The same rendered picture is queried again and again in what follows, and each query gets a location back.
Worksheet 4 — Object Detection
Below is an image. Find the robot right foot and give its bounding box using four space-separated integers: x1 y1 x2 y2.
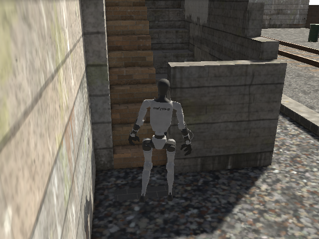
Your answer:
167 189 174 201

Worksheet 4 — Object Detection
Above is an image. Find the robot left forearm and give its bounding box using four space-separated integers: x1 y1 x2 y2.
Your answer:
130 118 141 137

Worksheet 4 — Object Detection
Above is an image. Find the robot right upper arm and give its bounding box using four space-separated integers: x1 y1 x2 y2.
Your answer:
172 101 185 129

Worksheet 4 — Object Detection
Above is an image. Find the robot right hand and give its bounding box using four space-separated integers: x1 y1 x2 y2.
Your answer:
180 143 192 156

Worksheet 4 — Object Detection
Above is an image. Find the robot right forearm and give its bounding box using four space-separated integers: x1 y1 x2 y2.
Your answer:
181 122 191 145

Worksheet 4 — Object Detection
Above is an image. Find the humanoid robot head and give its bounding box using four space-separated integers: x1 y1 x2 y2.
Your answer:
154 79 171 103

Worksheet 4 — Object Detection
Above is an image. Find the robot left upper arm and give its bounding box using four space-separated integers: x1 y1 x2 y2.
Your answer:
136 100 152 126

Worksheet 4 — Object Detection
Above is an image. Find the robot left hand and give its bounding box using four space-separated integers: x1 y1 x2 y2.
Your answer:
128 136 140 146

